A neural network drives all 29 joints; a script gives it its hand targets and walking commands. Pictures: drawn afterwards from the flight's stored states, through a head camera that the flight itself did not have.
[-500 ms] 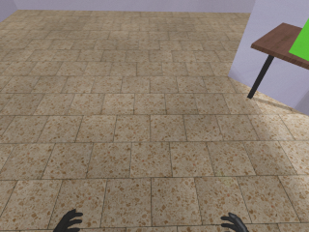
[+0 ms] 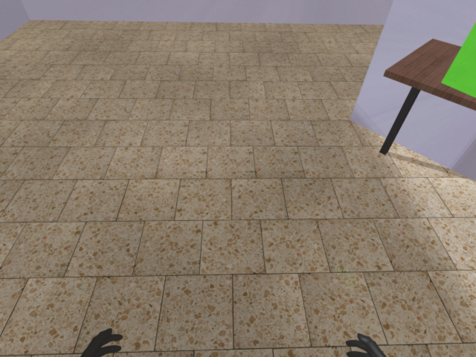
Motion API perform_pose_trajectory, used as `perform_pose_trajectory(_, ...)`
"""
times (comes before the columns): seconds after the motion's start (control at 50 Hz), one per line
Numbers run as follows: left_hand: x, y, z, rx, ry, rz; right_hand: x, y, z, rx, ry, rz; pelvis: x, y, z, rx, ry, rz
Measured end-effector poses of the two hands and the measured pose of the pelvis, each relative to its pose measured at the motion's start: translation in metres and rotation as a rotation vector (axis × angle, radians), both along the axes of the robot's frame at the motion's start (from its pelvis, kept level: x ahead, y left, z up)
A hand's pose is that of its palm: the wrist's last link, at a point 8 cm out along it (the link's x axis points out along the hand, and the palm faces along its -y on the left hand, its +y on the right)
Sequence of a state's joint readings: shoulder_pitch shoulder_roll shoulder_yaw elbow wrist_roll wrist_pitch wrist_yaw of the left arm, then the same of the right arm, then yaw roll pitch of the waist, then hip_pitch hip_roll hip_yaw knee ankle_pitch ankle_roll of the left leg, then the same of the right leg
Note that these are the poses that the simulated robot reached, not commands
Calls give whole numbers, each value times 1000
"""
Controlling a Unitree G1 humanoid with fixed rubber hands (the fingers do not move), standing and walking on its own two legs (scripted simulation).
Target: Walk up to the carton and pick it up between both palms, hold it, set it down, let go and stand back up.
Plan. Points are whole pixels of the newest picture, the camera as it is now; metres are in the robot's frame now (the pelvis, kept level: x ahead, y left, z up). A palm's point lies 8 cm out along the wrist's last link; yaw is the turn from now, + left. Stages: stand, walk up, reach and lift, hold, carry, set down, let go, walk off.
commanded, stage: stand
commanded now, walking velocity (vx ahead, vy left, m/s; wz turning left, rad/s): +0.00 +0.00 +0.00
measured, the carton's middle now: out of the picture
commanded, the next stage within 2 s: walk up in 1.46 s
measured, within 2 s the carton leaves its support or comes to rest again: neither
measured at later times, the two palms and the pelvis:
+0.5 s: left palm out of the picture +0.12 +0.26 -0.09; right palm out of the picture +0.11 -0.25 -0.10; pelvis -0.01 +0.00 +0.00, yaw +0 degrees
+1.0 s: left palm out of the picture +0.10 +0.26 -0.09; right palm out of the picture +0.10 -0.25 -0.10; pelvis -0.01 +0.00 +0.01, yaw +0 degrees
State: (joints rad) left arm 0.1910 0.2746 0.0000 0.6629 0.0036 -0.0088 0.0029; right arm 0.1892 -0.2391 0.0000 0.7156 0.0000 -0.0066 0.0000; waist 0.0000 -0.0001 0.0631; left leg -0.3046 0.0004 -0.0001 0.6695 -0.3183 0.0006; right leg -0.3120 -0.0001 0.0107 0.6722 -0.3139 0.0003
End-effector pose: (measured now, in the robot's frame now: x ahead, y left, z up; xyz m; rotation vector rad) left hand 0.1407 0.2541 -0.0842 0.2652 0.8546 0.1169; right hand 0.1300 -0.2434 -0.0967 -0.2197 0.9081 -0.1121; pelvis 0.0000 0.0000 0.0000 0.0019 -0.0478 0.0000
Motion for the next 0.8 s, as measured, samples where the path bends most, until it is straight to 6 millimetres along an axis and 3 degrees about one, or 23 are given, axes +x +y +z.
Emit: perform_pose_trajectory(0.8,-31,8,-8,11,103,26,-25,-5,-6,-4,91,-20,-8,-1,7,1,6,0)
